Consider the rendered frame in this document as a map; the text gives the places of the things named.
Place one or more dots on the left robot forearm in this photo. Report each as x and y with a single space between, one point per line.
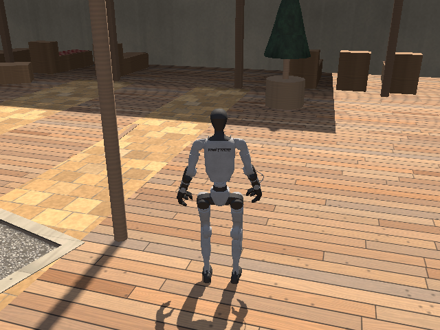
185 182

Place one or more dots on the right robot hand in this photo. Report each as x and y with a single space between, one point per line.
253 192

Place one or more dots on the right robot forearm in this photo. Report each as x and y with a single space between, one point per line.
254 180

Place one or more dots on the robot left thigh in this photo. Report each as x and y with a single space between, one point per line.
203 204

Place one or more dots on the left robot upper arm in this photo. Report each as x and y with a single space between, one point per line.
194 156

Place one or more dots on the robot head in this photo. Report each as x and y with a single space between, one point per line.
218 119

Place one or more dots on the left robot hand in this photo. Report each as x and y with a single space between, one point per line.
185 195

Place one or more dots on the right robot upper arm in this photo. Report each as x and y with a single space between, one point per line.
241 145

